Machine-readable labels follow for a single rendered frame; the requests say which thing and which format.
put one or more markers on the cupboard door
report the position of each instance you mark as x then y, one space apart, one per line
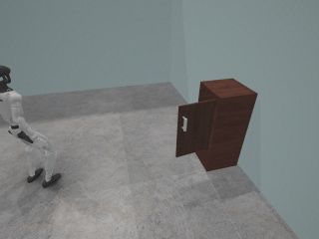
198 127

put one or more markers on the right robot forearm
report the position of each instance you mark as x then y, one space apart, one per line
27 130

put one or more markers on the humanoid robot torso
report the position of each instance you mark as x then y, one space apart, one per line
6 113

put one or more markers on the right robot hand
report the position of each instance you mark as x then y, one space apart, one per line
40 143

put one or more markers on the robot right upper arm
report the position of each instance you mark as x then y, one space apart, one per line
15 100

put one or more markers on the robot right shin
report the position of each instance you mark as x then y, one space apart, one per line
49 164

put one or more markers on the handle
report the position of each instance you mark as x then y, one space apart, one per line
184 124

